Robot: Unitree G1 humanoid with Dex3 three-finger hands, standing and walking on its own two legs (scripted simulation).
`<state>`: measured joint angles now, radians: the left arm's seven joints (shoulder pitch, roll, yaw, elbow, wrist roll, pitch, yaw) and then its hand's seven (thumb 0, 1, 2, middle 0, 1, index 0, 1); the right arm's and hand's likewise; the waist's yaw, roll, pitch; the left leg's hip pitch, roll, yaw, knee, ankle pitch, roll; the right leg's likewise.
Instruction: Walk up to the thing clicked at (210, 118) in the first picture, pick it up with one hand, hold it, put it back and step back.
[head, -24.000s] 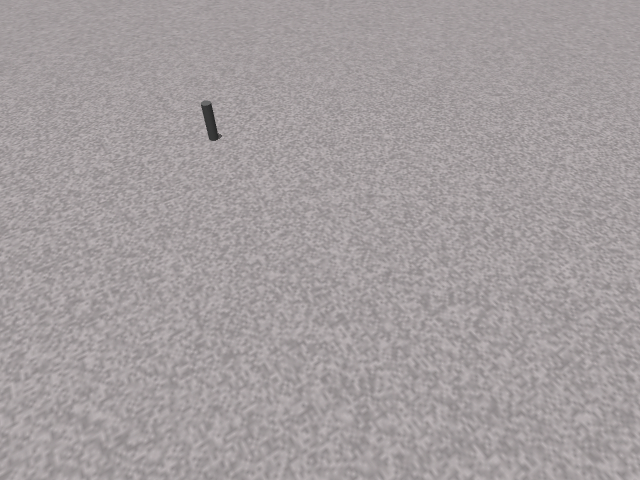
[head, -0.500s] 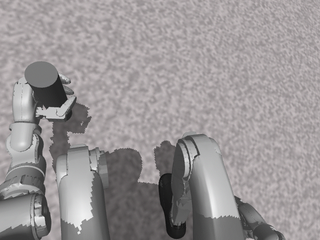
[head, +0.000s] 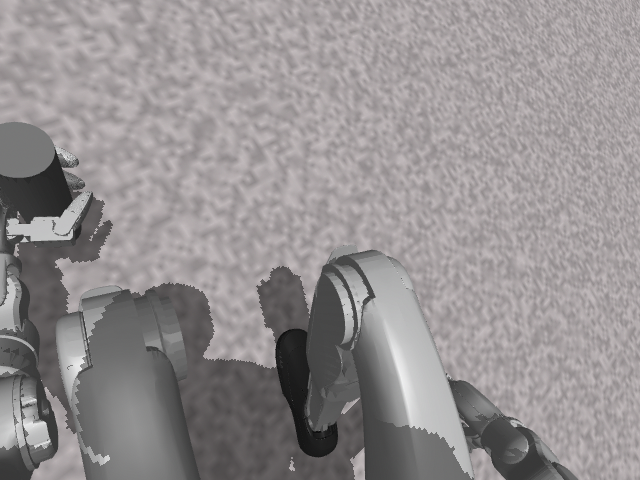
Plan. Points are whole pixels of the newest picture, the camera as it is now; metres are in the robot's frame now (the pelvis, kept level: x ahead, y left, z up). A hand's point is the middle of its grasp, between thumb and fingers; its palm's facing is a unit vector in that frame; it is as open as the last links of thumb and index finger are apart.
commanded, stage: lower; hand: left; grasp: from the side
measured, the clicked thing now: (42, 197) +0.44 +0.23 -0.13
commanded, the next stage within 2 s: loosen in 1.00 s
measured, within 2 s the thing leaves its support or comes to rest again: neither
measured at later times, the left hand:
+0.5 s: hand (57, 207) +0.44 +0.22 -0.16, palm faces +0.07 -1.00 +0.01, open 7.0 cm
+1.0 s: hand (61, 217) +0.43 +0.21 -0.17, palm faces +0.08 -1.00 -0.01, open 7.0 cm
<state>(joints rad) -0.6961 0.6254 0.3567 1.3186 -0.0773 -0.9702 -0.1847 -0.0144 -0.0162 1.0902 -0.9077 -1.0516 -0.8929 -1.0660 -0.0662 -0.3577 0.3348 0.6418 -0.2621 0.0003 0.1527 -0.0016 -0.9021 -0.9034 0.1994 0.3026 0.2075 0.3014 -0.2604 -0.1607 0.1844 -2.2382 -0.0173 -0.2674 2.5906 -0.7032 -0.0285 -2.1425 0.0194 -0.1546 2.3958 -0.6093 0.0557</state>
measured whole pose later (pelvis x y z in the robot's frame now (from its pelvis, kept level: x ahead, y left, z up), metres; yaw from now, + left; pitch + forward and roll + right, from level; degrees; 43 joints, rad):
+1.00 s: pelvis -0.01 +0.01 +0.00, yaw -3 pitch +14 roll -17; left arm -0.65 0.73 0.33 1.39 -0.05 -1.10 -0.04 -0.02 -0.02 1.09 -0.90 -1.06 -0.89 -1.07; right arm -0.15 -0.37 0.47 0.59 -0.34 0.00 0.17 0.00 -0.89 -0.90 0.20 0.30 0.21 0.30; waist -0.27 -0.24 0.28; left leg -2.21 -0.01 -0.35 2.64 -0.71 -0.01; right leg -2.08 0.05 -0.22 2.37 -0.59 0.07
